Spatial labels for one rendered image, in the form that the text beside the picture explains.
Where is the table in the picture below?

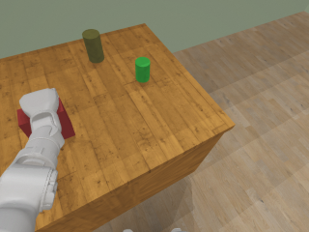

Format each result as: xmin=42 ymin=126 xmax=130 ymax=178
xmin=0 ymin=23 xmax=235 ymax=232

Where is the robot left hand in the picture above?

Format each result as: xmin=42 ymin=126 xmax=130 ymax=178
xmin=19 ymin=88 xmax=59 ymax=118

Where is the sponge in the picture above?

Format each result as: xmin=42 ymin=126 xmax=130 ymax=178
xmin=16 ymin=98 xmax=75 ymax=139

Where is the robot left upper arm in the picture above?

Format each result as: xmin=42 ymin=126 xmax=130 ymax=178
xmin=0 ymin=163 xmax=58 ymax=232

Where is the left robot forearm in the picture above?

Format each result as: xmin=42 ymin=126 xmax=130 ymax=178
xmin=0 ymin=109 xmax=65 ymax=189

